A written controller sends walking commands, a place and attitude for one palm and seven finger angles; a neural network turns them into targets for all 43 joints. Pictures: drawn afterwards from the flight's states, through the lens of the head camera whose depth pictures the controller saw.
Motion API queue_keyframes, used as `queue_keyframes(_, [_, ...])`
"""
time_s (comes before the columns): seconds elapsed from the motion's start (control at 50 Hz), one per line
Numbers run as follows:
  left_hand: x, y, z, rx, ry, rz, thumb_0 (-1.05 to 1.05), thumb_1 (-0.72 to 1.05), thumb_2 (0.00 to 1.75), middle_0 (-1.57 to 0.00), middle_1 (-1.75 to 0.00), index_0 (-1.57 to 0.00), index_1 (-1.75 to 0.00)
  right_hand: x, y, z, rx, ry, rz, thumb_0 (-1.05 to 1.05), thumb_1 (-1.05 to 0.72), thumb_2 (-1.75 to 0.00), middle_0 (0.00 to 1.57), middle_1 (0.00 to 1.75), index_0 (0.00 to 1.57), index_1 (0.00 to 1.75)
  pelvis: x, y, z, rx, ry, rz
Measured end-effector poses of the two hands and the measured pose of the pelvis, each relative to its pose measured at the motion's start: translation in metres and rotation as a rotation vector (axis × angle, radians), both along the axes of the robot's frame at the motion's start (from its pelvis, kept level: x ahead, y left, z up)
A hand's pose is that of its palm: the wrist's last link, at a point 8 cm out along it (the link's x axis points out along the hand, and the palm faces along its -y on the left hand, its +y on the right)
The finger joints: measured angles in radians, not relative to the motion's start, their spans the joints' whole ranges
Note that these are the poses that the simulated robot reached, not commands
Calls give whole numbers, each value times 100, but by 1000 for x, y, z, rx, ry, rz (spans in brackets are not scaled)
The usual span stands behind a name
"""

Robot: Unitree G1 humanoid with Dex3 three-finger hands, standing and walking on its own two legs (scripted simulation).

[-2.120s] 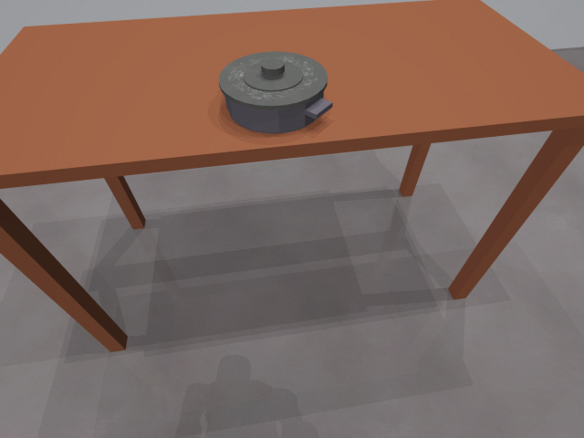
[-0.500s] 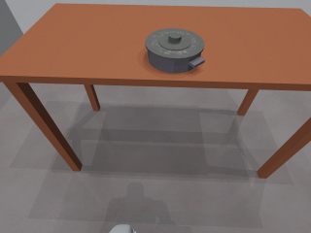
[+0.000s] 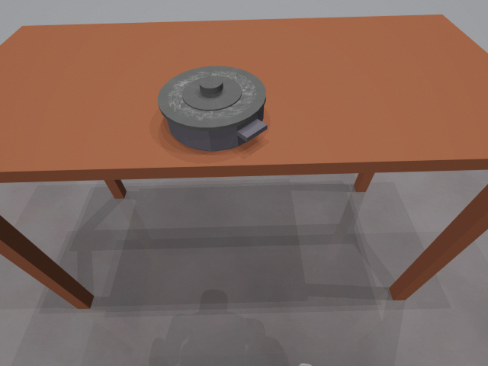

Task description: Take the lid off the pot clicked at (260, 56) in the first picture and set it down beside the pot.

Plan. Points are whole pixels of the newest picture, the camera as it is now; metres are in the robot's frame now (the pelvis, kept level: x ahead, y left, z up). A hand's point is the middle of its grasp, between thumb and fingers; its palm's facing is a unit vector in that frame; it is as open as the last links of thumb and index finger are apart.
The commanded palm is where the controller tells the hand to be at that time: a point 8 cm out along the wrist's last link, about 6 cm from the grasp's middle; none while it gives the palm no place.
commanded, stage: take the last steps up to it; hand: left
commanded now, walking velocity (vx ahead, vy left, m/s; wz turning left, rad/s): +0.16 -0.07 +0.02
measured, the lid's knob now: (211, 84) +0.57 +0.09 +0.17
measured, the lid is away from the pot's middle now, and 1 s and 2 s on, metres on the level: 0.00 0.00 0.00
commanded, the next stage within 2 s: come to a stop and stand still in 0.04 s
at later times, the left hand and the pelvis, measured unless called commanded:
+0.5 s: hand out of the picture +0.09 +0.13 -0.16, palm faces +0.10 -0.97 -0.21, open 7.3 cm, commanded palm none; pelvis +0.09 -0.05 +0.01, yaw -1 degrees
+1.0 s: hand out of the picture +0.12 +0.19 -0.14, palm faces -0.02 -0.97 -0.24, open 7.4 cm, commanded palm none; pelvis +0.04 -0.02 +0.02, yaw -1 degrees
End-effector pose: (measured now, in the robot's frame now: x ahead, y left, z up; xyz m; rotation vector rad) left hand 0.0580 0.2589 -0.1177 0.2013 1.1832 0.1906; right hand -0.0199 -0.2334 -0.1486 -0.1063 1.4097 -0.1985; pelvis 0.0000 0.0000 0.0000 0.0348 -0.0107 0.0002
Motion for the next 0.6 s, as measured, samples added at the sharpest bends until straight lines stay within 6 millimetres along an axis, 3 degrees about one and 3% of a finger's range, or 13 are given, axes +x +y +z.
queue_keyframes(0.06, [19, -17, 0, 38, -19, 4, 0, 92, 90, -20, -30, -20, -30, 19, -28, -8, -6, 25, 8, 1, -91, -90, 20, 30, 20, 30, 15, -20, -6, -8, 3, 0])
queue_keyframes(0.16, [25, -55, 6, 7, 58, 13, 0, 92, 90, -20, -30, -20, -30, 77, -56, 13, -27, -66, 24, 1, -91, -90, 20, 30, 20, 30, 43, -40, 12, -19, 12, -2])
queue_keyframes(0.24, [28, -85, 4, -42, 97, 25, 0, 91, 90, -20, -30, -20, -30, 126, -63, 25, -31, -135, 49, 1, -91, -90, 19, 30, 19, 30, 64, -52, 19, -23, 13, -6])
queue_keyframes(0.34, [27, -103, -6, -75, 153, 57, 1, 92, 90, -21, -30, -21, -30, 178, -54, 27, -14, -185, 71, 1, -91, -90, 19, 30, 19, 30, 83, -59, 17, -34, -2, -25])
queue_keyframes(0.46, [23, -95, -14, -73, 187, 97, 0, 91, 90, -21, -30, -21, -30, 225, -40, 32, -17, -234, 109, 1, -91, -90, 20, 30, 20, 30, 90, -53, 14, -31, -17, -24])
queue_keyframes(0.6, [24, -49, -17, -40, 194, 99, 0, 91, 90, -21, -30, -21, -30, 251, -21, 41, -46, -300, 136, 0, -90, -90, 20, 30, 20, 30, 90, -28, 11, -23, -17, -9])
